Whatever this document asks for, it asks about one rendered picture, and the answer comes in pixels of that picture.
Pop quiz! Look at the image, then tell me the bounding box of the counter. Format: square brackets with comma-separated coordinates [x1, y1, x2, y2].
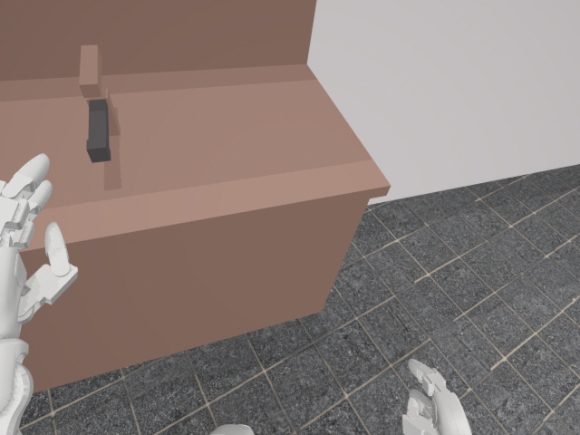
[0, 0, 391, 393]

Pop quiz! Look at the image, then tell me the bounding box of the right robot hand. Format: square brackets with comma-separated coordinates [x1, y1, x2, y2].
[402, 359, 472, 435]

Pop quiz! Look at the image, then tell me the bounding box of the left robot hand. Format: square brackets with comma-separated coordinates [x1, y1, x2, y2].
[0, 153, 78, 339]

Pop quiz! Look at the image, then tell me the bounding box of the robot left forearm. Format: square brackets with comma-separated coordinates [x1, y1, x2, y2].
[0, 338, 34, 435]

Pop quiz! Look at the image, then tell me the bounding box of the tap lever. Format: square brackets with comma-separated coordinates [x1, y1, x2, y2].
[86, 100, 111, 163]

